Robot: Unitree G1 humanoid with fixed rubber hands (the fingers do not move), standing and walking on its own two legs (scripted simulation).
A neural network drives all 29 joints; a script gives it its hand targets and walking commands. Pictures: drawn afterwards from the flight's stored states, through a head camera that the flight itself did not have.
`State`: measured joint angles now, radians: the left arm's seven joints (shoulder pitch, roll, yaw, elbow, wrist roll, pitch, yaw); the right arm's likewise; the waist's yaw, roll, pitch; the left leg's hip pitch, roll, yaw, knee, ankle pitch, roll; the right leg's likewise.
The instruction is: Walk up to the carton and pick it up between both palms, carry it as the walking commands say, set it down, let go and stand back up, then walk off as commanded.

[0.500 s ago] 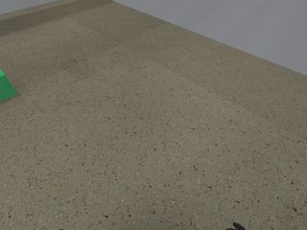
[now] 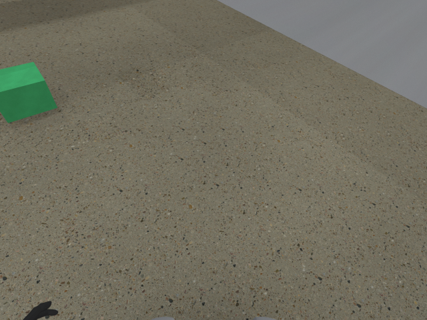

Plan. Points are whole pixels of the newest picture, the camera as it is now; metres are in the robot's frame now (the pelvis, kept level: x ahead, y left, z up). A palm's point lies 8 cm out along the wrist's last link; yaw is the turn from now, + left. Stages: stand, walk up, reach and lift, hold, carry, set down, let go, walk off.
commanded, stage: walk up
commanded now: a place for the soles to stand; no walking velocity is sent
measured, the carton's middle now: (21, 91) +1.49 +1.16 -0.64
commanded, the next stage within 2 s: none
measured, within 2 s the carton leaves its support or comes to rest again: neither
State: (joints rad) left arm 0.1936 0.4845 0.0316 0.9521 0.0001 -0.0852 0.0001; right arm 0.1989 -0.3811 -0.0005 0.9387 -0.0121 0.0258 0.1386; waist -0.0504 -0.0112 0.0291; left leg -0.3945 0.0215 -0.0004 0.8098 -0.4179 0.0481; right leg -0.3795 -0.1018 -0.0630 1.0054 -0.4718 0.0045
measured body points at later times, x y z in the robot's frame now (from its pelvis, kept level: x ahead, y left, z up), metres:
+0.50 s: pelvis +0.17 +0.05 +0.01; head +0.20 +0.07 +0.46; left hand +0.27 +0.40 -0.09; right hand +0.25 -0.25 -0.11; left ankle +0.05 +0.12 -0.65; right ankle +0.23 -0.08 -0.71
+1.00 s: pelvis +0.33 +0.19 +0.01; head +0.38 +0.21 +0.46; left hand +0.38 +0.55 -0.09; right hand +0.43 -0.10 -0.11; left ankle +0.28 +0.24 -0.71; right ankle +0.37 +0.07 -0.68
